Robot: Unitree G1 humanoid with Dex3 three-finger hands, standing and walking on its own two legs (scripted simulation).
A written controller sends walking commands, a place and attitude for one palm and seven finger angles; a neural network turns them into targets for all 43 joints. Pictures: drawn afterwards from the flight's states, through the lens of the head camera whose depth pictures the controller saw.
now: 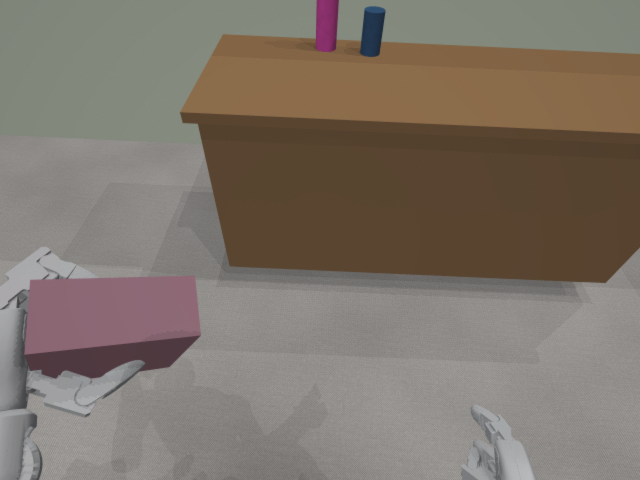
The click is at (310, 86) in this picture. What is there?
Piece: table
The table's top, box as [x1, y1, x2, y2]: [180, 34, 639, 143]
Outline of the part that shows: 180,111 182,121 192,123 639,143 639,54 381,42 380,53 375,57 367,57 359,52 360,41 354,40 336,40 335,50 331,52 318,51 315,48 315,39 312,38 223,34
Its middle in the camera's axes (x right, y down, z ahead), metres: +0.39 -0.46 +1.15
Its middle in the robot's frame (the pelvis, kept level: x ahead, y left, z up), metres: +1.19 -0.33 -0.04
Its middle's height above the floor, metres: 0.73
